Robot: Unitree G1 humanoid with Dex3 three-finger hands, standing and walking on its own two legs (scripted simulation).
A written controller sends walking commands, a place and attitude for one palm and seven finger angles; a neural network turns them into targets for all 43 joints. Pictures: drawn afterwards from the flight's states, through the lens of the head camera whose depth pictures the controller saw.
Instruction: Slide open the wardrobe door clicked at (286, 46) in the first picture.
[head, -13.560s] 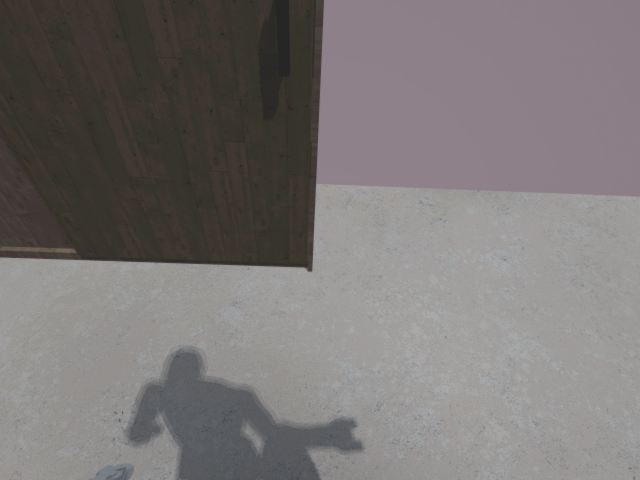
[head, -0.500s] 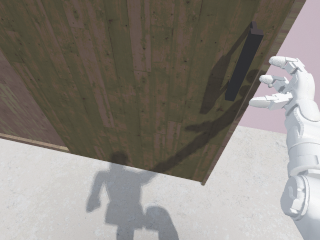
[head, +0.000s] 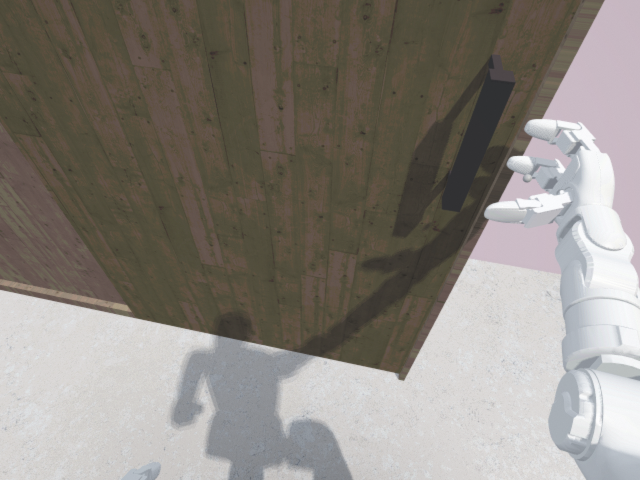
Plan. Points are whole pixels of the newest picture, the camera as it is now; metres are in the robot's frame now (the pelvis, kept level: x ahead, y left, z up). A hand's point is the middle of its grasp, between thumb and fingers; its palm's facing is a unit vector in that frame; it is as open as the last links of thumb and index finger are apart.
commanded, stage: move the hooked fingers beside the handle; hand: right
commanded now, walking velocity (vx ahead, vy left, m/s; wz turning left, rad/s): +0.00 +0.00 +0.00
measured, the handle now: (471, 138) +0.53 -0.13 +0.17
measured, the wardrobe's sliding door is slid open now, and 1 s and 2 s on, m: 0.00 0.00 0.00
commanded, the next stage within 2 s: feel for the door with the fingertips in 0.56 s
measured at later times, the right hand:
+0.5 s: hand (521, 173) +0.46 -0.18 +0.18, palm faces +0.12 +0.99 +0.00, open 14.0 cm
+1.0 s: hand (495, 181) +0.43 -0.15 +0.18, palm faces +0.08 +1.00 +0.02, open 14.0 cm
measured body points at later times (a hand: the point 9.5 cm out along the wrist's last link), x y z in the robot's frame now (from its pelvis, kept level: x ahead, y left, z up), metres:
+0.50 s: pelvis -0.01 +0.01 +0.00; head +0.02 +0.02 +0.45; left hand +0.05 +0.27 -0.12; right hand +0.45 -0.24 +0.18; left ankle -0.04 +0.12 -0.73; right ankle +0.00 -0.12 -0.73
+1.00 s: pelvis -0.02 +0.00 +0.00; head -0.01 +0.01 +0.45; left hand +0.09 +0.25 -0.11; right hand +0.42 -0.20 +0.18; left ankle -0.04 +0.12 -0.73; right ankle +0.00 -0.12 -0.73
